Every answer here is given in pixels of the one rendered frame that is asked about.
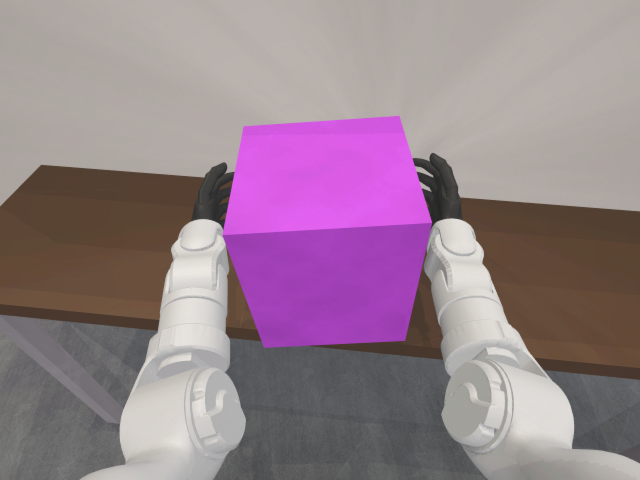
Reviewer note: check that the table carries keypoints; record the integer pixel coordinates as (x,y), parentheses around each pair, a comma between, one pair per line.
(94,246)

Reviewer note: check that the carton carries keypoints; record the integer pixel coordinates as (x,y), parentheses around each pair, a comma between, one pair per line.
(327,228)

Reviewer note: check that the robot right upper arm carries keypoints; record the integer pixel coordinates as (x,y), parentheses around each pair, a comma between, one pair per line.
(516,425)

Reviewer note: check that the left robot hand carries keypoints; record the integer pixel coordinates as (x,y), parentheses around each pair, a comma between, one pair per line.
(209,196)

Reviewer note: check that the robot right forearm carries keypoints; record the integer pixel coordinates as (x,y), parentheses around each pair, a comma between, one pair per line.
(467,306)

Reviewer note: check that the right robot hand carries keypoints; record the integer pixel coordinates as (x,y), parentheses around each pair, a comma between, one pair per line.
(444,200)

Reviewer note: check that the robot left upper arm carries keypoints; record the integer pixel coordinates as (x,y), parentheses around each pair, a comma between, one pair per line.
(178,428)

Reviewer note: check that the robot left forearm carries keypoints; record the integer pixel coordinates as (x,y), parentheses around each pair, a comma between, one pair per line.
(192,325)

